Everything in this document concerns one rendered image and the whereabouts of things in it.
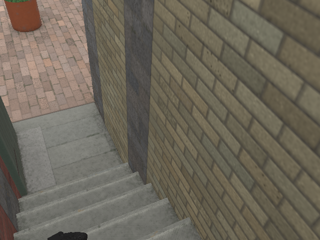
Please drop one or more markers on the stairs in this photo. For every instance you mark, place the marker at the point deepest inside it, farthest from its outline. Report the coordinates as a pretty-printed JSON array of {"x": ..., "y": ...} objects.
[{"x": 131, "y": 227}]

